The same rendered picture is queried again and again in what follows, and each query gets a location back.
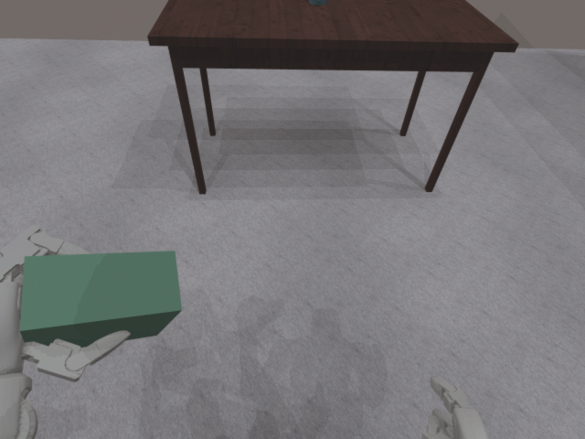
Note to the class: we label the robot right hand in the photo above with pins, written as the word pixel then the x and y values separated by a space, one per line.
pixel 465 422

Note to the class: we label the robot left hand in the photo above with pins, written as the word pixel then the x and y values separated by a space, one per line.
pixel 61 358

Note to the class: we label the table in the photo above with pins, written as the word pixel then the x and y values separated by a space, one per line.
pixel 393 35

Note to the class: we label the sponge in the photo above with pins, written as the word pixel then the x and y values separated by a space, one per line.
pixel 80 298

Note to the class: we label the left robot forearm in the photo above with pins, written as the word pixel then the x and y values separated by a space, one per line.
pixel 18 419

